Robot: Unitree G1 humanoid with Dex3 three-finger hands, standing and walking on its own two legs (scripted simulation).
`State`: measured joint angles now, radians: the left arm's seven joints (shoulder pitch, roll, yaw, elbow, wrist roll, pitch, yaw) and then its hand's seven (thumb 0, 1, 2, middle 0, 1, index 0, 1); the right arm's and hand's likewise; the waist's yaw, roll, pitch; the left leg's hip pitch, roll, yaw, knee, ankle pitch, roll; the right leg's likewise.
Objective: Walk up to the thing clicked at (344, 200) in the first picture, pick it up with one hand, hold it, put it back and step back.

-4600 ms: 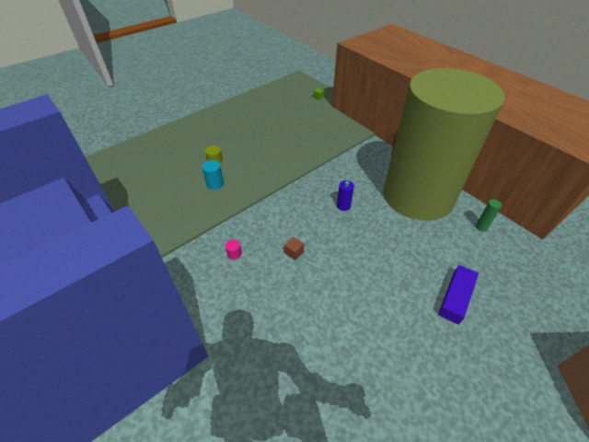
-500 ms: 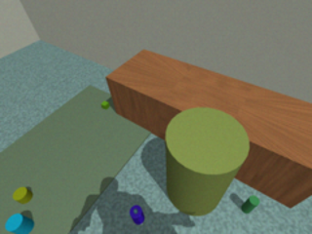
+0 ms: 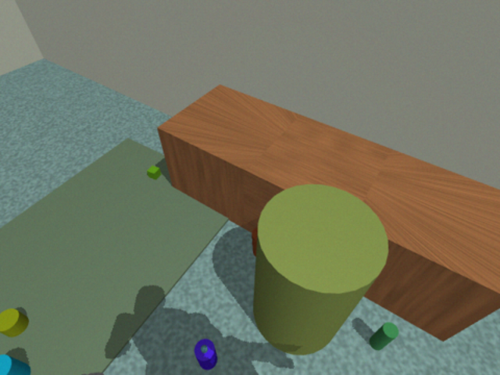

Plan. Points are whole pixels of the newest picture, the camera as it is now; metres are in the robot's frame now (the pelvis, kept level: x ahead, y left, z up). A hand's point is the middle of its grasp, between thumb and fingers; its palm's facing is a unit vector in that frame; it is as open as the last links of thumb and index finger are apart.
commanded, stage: walk up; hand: left
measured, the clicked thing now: (206, 353) +0.34 +0.15 -0.70
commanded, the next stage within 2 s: stand in 0.80 s
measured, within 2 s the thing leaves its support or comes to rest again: neither
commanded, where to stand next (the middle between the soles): +0.04 +0.00 m, yaw +0 degrees
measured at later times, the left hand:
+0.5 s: hand out of the picture +0.08 +0.26 -0.15, palm faces +0.00 -0.94 -0.35, open 7.4 cm
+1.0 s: hand out of the picture +0.09 +0.26 -0.15, palm faces -0.01 -0.94 -0.34, open 7.4 cm
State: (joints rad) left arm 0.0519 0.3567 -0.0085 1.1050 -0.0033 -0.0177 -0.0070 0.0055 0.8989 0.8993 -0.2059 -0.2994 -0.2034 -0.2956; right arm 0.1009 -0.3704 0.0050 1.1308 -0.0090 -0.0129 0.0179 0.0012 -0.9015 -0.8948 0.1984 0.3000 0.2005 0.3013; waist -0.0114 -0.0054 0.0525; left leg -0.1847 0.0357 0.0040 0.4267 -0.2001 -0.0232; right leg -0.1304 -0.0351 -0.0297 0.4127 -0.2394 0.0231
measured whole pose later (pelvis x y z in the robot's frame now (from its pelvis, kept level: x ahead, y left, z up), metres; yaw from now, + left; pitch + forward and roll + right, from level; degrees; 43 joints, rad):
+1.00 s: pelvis +0.01 +0.00 +0.01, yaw +1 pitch -2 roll +0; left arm 0.08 0.35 0.00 1.14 0.00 -0.01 0.00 0.01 0.90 0.90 -0.21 -0.30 -0.20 -0.30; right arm 0.07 -0.35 0.00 1.14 -0.01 -0.01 0.01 0.00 -0.90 -0.89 0.20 0.30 0.20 0.30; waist -0.01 0.01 0.07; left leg -0.14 0.03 0.00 0.34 -0.17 -0.02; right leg -0.07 -0.04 -0.04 0.31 -0.20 0.03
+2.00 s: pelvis +0.01 +0.00 +0.01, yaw +1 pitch -2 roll +0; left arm 0.12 0.35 0.00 1.13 0.01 -0.01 -0.01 0.01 0.90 0.90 -0.21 -0.30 -0.20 -0.30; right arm 0.11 -0.36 0.01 1.14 -0.01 -0.01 0.02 0.00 -0.90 -0.89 0.20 0.30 0.20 0.30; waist 0.00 0.01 0.06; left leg -0.14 0.03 0.00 0.34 -0.16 -0.03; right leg -0.08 -0.04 -0.04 0.31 -0.20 0.03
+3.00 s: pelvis +0.02 +0.00 +0.01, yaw +1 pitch -2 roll +0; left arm 0.13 0.35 0.00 1.13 0.01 0.00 -0.01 0.01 0.90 0.90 -0.21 -0.30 -0.20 -0.30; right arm 0.11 -0.35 0.01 1.12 -0.01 -0.01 0.01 0.00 -0.90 -0.89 0.20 0.30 0.20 0.30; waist 0.00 0.01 0.06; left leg -0.13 0.03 0.00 0.33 -0.17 -0.02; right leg -0.07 -0.04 -0.04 0.31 -0.21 0.03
